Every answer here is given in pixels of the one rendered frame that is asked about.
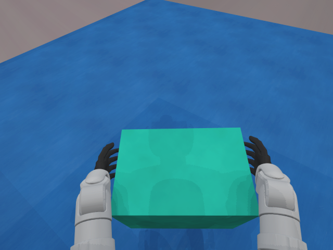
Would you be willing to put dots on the left robot hand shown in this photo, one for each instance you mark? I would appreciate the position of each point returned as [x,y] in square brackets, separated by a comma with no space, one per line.
[104,159]

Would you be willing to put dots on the carton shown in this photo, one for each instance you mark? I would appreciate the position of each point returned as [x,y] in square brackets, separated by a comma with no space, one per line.
[196,178]

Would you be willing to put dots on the right robot forearm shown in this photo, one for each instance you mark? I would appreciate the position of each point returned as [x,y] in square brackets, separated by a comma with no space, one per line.
[278,211]

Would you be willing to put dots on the right robot hand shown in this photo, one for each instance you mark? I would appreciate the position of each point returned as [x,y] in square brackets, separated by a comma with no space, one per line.
[259,155]

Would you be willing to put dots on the left robot forearm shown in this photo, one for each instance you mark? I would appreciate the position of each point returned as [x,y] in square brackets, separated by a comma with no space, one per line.
[93,213]

